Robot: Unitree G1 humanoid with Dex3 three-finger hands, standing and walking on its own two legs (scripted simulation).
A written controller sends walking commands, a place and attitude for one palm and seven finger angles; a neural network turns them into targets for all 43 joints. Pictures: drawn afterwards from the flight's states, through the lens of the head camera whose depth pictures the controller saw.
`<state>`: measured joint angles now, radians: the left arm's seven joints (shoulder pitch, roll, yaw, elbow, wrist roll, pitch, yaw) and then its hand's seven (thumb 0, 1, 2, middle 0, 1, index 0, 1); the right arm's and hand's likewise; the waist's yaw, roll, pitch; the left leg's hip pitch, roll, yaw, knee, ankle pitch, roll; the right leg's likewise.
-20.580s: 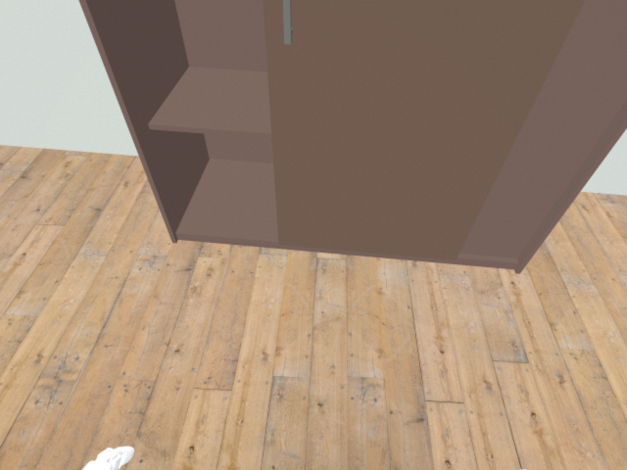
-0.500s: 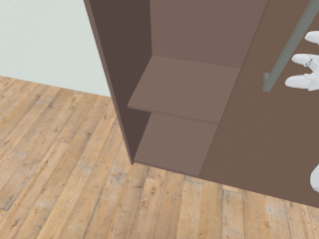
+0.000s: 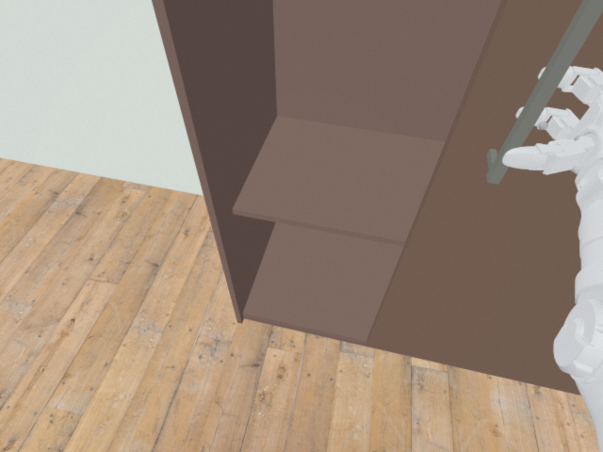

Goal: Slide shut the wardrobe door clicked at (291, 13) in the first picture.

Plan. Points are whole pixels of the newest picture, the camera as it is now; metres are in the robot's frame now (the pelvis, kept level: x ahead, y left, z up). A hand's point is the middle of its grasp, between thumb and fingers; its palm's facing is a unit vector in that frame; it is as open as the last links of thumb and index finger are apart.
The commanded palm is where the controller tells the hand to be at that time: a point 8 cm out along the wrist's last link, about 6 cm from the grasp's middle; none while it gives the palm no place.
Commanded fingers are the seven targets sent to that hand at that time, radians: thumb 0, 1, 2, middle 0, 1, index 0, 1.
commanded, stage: slide the fingers in behind the handle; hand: right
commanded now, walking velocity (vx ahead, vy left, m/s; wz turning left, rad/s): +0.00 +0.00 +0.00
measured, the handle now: (536, 88) +0.54 -0.20 +0.24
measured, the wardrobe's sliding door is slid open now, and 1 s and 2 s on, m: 0.44 0.44 0.44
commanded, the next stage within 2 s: grip the handle and tug to test in 1.06 s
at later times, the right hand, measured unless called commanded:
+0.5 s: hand (534, 127) +0.48 -0.19 +0.22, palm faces +0.05 +1.00 +0.01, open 14.0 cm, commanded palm +0.46 -0.24 +0.21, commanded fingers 0.00 0.50 -0.30 0.30 1.20 0.30 1.20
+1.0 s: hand (522, 126) +0.48 -0.18 +0.22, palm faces +0.06 +1.00 -0.01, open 14.0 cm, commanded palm +0.46 -0.23 +0.21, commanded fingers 0.00 0.50 -0.30 0.30 1.20 0.30 1.20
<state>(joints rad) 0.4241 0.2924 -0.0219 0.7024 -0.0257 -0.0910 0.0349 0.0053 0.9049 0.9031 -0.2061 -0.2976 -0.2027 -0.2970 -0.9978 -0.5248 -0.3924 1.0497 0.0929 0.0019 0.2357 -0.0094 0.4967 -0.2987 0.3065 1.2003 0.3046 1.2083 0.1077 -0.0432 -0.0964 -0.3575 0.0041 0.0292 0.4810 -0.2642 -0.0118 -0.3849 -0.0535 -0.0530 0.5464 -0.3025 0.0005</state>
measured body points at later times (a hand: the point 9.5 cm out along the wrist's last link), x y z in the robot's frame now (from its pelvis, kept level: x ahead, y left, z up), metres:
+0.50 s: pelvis -0.01 +0.00 +0.00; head +0.02 +0.00 +0.45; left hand +0.02 +0.27 -0.12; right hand +0.47 -0.25 +0.22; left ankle -0.02 +0.13 -0.73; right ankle -0.02 -0.12 -0.73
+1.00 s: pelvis -0.01 +0.00 +0.00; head +0.02 +0.00 +0.45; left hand +0.02 +0.26 -0.12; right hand +0.47 -0.23 +0.23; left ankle -0.02 +0.13 -0.73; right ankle -0.02 -0.12 -0.73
